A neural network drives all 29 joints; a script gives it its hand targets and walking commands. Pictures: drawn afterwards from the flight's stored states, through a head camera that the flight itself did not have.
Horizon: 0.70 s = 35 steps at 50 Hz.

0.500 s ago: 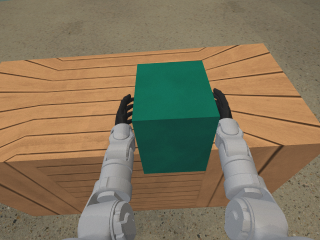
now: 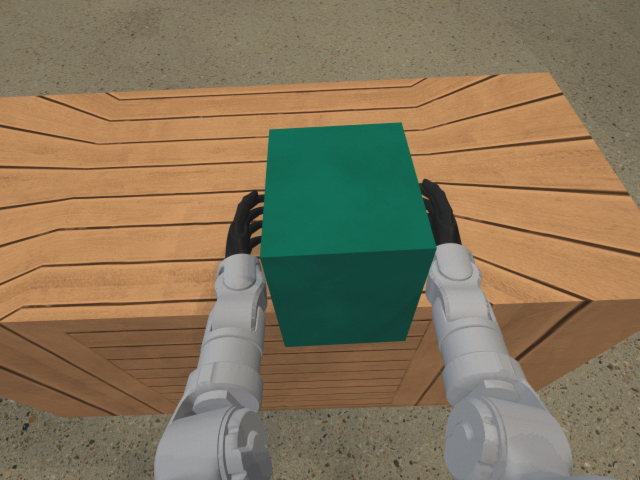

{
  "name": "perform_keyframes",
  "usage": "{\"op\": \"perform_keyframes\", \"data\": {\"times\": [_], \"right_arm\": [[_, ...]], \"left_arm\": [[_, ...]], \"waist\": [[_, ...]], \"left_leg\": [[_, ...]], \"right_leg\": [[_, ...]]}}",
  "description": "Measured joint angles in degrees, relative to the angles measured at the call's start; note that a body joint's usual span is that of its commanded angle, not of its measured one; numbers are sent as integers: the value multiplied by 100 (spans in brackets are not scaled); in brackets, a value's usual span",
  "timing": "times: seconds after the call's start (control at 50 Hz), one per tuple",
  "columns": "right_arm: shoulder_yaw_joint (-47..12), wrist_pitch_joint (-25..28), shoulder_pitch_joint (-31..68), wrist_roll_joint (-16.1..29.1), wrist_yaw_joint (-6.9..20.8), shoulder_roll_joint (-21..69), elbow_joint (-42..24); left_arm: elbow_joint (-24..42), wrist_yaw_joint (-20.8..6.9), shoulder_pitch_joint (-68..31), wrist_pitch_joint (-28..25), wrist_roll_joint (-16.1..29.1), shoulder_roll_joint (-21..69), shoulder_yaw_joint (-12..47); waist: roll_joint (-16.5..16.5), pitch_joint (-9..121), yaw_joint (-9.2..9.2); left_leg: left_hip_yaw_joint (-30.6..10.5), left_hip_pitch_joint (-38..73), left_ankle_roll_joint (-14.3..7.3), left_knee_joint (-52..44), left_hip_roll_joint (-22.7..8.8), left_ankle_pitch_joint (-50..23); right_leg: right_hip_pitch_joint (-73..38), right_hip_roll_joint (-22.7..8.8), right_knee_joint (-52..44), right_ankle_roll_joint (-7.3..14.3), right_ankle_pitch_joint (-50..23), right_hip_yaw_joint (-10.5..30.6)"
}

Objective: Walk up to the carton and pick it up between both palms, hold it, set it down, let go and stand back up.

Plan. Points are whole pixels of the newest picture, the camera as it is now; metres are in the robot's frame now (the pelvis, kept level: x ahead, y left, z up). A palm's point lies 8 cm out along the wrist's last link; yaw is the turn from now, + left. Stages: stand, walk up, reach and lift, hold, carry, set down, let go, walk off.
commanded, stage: set down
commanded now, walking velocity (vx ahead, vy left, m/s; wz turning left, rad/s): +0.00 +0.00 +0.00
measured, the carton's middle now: (340, 240) +0.41 +0.01 +0.03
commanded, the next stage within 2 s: none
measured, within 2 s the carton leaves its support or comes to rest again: rests again in 0.06 s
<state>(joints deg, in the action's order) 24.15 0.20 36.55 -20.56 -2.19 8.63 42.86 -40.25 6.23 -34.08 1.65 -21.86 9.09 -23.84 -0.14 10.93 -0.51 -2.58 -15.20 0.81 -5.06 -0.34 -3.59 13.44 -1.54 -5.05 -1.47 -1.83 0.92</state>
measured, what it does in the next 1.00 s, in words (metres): stands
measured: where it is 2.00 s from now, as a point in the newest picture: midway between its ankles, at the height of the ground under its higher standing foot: outside the picture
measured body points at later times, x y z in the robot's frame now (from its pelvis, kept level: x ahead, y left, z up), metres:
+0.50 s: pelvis +0.00 -0.01 +0.00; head +0.05 -0.03 +0.45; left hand +0.39 +0.13 +0.04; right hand +0.41 -0.13 +0.05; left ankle -0.02 +0.13 -0.75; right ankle -0.04 -0.14 -0.75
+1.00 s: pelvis -0.01 -0.01 +0.00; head +0.06 -0.02 +0.44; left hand +0.40 +0.13 +0.04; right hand +0.41 -0.14 +0.04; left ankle -0.02 +0.13 -0.75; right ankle -0.04 -0.13 -0.75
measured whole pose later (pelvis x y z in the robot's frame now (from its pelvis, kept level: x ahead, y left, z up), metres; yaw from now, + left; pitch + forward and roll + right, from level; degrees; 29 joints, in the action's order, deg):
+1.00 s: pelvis -0.01 -0.01 +0.00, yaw -1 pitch +18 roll +0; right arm 28.7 4.9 39.6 -24.4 -0.5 8.5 46.7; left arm -45.2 3.4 -37.6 -4.1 -25.6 9.8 -31.2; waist -1.2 10.6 -1.1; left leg -1.5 -16.9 1.2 -5.1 -1.1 -4.3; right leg 15.4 -0.8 -5.0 -0.9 -2.8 0.9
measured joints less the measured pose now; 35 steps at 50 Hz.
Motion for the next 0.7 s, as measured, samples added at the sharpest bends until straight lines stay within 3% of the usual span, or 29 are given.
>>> {"op": "perform_keyframes", "data": {"times": [0.24,0.7], "right_arm": [[-3,314,-74,-56,55,-43,210],[380,252,229,-381,-31,116,260]], "left_arm": [[-145,124,189,-347,42,66,-41],[-509,-294,-314,-452,-333,8,-724]], "waist": [[-122,98,-18],[-105,-43,-70]], "left_leg": [[5,3,48,1,-59,17],[84,-34,88,-2,-127,-34]], "right_leg": [[0,60,0,52,11,-30],[63,127,1,97,-63,2]]}}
